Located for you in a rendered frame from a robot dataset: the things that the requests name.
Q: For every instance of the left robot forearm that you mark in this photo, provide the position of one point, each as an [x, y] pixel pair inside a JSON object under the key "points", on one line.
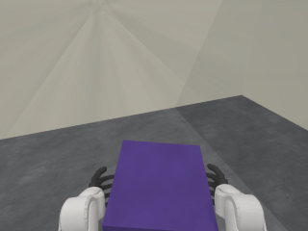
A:
{"points": [[83, 212]]}

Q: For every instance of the carton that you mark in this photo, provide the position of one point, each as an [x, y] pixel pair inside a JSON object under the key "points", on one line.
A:
{"points": [[160, 186]]}

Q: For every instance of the right robot forearm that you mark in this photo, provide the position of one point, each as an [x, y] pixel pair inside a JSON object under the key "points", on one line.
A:
{"points": [[242, 212]]}

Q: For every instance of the robot left hand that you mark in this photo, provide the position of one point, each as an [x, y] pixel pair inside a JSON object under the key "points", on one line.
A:
{"points": [[96, 181]]}

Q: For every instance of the robot right hand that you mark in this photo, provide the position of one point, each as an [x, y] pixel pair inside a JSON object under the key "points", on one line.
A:
{"points": [[218, 178]]}

